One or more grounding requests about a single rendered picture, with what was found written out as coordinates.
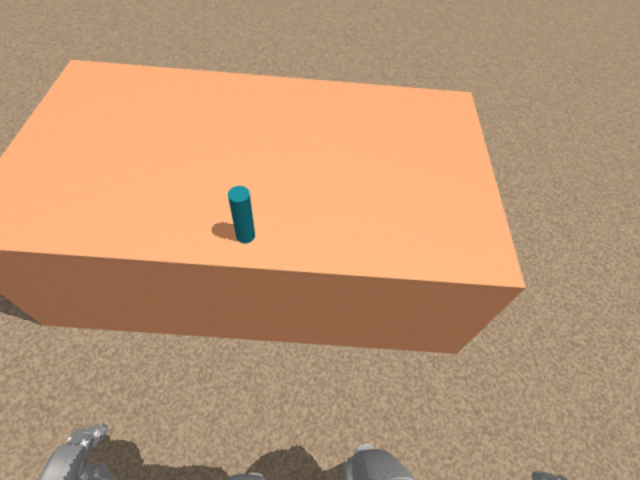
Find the left robot hand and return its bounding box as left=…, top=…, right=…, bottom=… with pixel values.
left=38, top=424, right=117, bottom=480

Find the can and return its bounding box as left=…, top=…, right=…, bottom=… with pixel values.
left=228, top=186, right=255, bottom=243

